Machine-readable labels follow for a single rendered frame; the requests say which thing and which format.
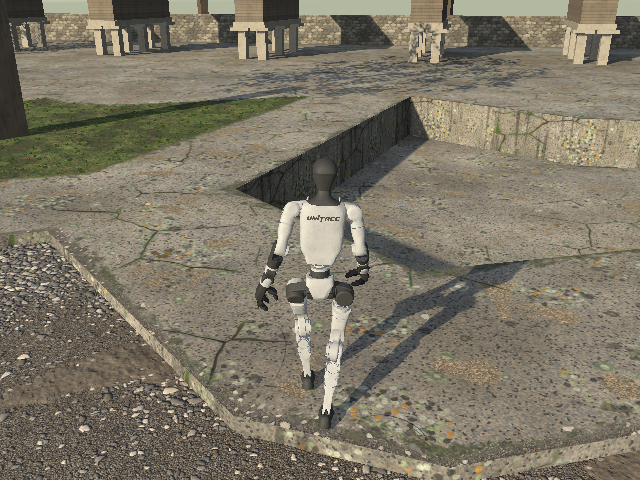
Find robot left foot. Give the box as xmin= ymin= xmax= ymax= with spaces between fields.
xmin=301 ymin=370 xmax=315 ymax=390

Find robot left hand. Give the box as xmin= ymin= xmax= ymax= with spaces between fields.
xmin=255 ymin=282 xmax=278 ymax=311

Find robot right hand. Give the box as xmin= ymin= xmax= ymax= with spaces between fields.
xmin=345 ymin=267 xmax=369 ymax=286

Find robot left upper arm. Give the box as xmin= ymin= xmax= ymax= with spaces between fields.
xmin=274 ymin=200 xmax=303 ymax=257

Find robot right upper arm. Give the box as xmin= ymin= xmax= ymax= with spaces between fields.
xmin=344 ymin=202 xmax=367 ymax=256

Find humanoid robot head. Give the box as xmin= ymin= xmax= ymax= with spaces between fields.
xmin=306 ymin=158 xmax=341 ymax=206

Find left robot forearm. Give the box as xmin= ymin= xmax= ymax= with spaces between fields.
xmin=260 ymin=240 xmax=283 ymax=288

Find right robot forearm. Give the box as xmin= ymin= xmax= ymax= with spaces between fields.
xmin=355 ymin=242 xmax=370 ymax=274

